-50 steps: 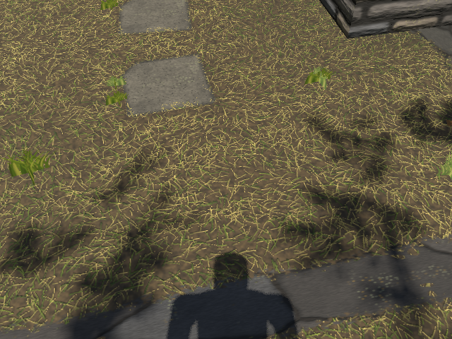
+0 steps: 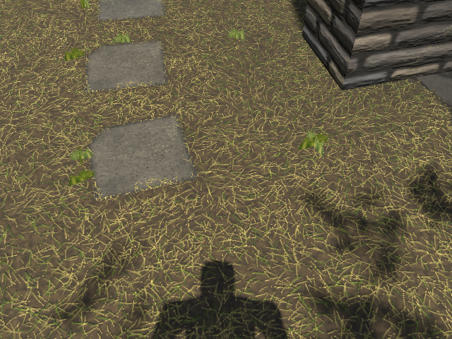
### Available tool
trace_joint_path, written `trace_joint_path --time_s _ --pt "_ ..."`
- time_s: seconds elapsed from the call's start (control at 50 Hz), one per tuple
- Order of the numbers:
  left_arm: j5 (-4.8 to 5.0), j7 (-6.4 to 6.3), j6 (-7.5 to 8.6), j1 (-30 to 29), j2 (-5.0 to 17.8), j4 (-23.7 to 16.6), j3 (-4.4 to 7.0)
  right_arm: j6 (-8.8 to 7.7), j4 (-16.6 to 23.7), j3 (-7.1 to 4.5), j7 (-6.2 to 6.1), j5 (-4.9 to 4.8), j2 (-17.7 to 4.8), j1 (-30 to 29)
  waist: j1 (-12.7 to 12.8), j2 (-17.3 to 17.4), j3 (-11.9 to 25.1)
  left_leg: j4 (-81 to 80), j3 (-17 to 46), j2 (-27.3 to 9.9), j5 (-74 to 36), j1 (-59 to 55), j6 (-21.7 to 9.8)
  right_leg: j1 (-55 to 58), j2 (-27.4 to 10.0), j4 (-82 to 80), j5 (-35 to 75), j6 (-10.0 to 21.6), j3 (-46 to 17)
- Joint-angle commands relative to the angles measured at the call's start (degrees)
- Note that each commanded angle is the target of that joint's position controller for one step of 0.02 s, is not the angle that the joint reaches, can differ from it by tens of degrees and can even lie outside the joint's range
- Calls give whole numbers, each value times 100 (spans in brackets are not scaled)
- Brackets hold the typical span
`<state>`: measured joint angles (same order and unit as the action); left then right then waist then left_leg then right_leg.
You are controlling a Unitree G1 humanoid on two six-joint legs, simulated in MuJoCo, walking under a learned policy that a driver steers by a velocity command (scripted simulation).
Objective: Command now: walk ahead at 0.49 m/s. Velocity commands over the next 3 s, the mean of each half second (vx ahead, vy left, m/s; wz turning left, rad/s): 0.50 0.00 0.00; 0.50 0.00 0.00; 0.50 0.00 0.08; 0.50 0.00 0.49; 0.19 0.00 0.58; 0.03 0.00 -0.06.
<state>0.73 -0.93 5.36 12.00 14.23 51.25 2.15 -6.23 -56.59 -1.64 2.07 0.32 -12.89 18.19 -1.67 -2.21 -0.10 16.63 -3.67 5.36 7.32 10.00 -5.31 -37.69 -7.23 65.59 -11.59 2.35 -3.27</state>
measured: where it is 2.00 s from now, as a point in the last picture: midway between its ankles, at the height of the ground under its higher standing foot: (229, 197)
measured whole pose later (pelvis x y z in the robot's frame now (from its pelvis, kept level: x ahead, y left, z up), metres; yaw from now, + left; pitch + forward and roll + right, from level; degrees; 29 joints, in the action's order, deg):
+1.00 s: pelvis +0.55 -0.01 -0.01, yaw +1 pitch +2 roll +0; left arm 1.4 -0.2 5.7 17.5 14.5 55.4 2.7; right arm -5.9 -51.4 -3.1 2.1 -0.2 -14.0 9.5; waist 0.2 -1.4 -1.4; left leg 27.0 -3.7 2.1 8.5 20.3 -3.9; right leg -22.5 -2.2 67.9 -21.3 3.0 -1.8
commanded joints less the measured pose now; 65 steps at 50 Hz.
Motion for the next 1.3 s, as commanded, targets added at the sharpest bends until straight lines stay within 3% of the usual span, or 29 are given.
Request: trace_joint_path --time_s 0.02,0.1,0.2,0.24,0.28,0.3,0.32,0.34,0.36,0.38,0.4,0.44,0.5,0.56,0.64,0.76,0.82,0.84,0.86,0.88,0.9,0.92,0.94,0.96,1.0,1.04,1.1,1.2,1.3 --pt "-73 -41 -25 198 262 -249 78 -102 304 -116 -112 -4 -743 -217 267 441 -315 -1175 1187 -1596 -464 594 -977 -149 -244 -790 901 -156 -5" --pt "-24 30 41 -736 163 -500 37 -27 206 -144 -203 -95 -904 251 -68 438 -312 -1089 927 -1513 -539 82 -726 6 5 -2466 1768 -197 202" --pt "54 204 90 -1462 235 -788 11 91 13 -179 -220 -150 -966 683 -287 515 -478 -699 1020 -1862 -385 -838 -649 -13 175 -3347 1304 -102 245" --pt "55 266 142 -1368 354 -834 45 151 0 -214 -234 -153 -1031 644 -153 585 -410 -398 1098 -2005 -651 -1105 -561 274 264 -3586 840 57 285" --pt "40 267 181 -473 628 -608 199 213 55 -209 -237 -132 -1045 420 381 637 90 651 862 -1770 -2196 -1051 -371 1588 585 -3826 597 280 555" --pt "25 226 194 643 988 -295 361 220 138 -130 -233 -62 -849 365 822 449 826 2029 559 -1415 -2373 -429 -187 3145 365 -3708 744 531 292" --pt "-94 196 168 1557 1662 -148 519 127 300 46 -200 6 -312 810 847 -751 1790 4371 108 -645 -485 1678 214 5479 -1126 -3807 538 1294 -1893" --pt "-70 228 138 1747 1436 -63 457 -30 212 109 -162 -107 -161 1025 793 -1511 2306 5591 725 -153 2403 2980 297 6205 -1699 -4746 -136 1794 -3929" --pt "-36 234 153 1319 996 -139 318 -132 298 -54 -140 -244 -825 560 764 -941 1541 6093 1077 -556 2184 3522 167 5591 -1494 -4835 -336 1478 -3359" --pt "-30 225 141 768 753 -278 238 -165 442 -88 -144 -289 -944 87 618 -559 966 5982 917 -876 1630 3527 93 4759 -1273 -4905 29 1246 -2437" --pt "-51 253 134 323 592 -348 176 -137 474 -102 -178 -222 -866 -136 430 -128 561 5613 793 -1106 1171 3269 125 3931 -1009 -5124 514 1132 -1806" --pt "-104 300 150 79 368 -320 109 25 445 -143 -213 -130 -672 -36 125 -215 258 5045 780 -1340 700 2663 179 3078 -629 -5504 899 984 -1095" --pt "-104 271 186 385 555 -109 164 163 482 -152 -238 -100 -502 -66 17 -133 66 4616 684 -1361 285 2757 301 2854 -522 -5743 1653 1094 -612" --pt "-95 170 136 674 649 29 187 166 720 -175 -240 -55 -492 -745 150 -67 -102 3683 662 -1372 -470 3252 412 3079 -505 -5837 1910 1060 -377" --pt "-42 89 88 979 725 164 188 120 943 -135 -176 -84 -376 -1566 390 -110 -275 2343 472 -1187 -1353 3026 412 3187 -358 -5954 1564 892 -53" --pt "18 34 -40 1419 793 467 240 38 1277 -100 -2 -151 -417 -2381 564 -129 -560 1480 433 -1038 -926 3187 227 4193 -746 -5595 1601 839 -95" --pt "24 6 -112 1215 919 457 293 -18 1237 -185 55 -152 -627 -1987 244 -287 -252 1276 214 -770 -337 2265 9 4373 -795 -4981 2934 691 -36" --pt "15 6 -143 1081 927 430 291 -24 1067 -283 37 -141 -786 -1395 -94 -325 109 1196 26 -553 -318 1378 -107 4260 -625 -4305 3875 590 120" --pt "-23 9 -162 1012 795 373 235 -18 743 -434 -5 -133 -1078 -360 -530 -209 734 1266 99 -579 -471 -93 -293 3697 -299 -3104 3971 417 343" --pt "-146 7 -142 1122 598 221 137 11 550 -551 -73 -63 -1568 689 -758 693 1630 1308 1645 -1831 -502 -1898 -685 2329 164 -1101 1873 206 614" --pt "-54 94 7 1862 -193 281 -66 20 472 -548 -19 -25 -1717 804 -295 2126 2282 403 4387 -2869 591 -3433 -1565 233 1165 572 -2069 -61 111" --pt "95 115 139 1412 485 307 77 5 518 -412 -15 -94 -1177 574 -465 1397 1829 103 4336 -2655 1085 -3079 -1290 -380 818 1173 -2082 58 -483" --pt "192 123 212 844 752 118 151 -8 624 -343 -36 -113 -940 59 -371 1081 1046 14 3413 -2484 758 -2255 -1019 -634 527 1133 -1522 148 -311" --pt "159 74 215 564 732 63 161 -15 726 -293 -28 -83 -827 -425 -157 500 658 -141 2754 -2284 124 -1357 -882 -339 208 847 -945 134 -157" --pt "40 29 91 586 568 61 220 -38 712 -210 6 25 -552 -720 186 559 335 -487 1975 -1922 -476 -322 -768 273 -92 323 -441 105 -148" --pt "33 16 -36 730 343 92 210 -60 588 -221 0 6 -584 -565 292 622 221 -746 1619 -1806 -713 3 -840 440 -150 8 -311 46 -70" --pt "-30 -11 -102 166 384 -119 243 -54 455 -279 -108 -3 -836 -286 228 485 -60 -962 1331 -1808 -1032 -25 -884 -133 -213 -724 347 -119 -20" --pt "-29 62 -51 -793 250 -396 203 29 298 -262 -219 -58 -877 137 -42 528 -237 -1036 837 -1584 -1070 -304 -630 -232 -32 -2355 1663 -181 169" --pt "37 203 2 -1628 227 -675 130 118 43 -284 -237 -106 -940 631 -320 532 -487 -828 785 -1806 -967 -1051 -611 -305 174 -3263 1592 -120 311"
Next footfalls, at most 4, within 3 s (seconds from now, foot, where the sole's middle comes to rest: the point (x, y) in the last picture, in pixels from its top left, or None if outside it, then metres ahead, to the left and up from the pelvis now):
0.30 right None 0.34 -0.17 -0.78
0.86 left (205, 297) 0.65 0.07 -0.78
1.44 right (270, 212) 0.97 -0.16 -0.78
2.00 left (185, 169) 1.18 0.15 -0.78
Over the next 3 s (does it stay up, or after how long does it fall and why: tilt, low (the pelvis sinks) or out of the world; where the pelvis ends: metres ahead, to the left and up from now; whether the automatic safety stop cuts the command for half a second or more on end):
stays up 1.26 0.11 0.00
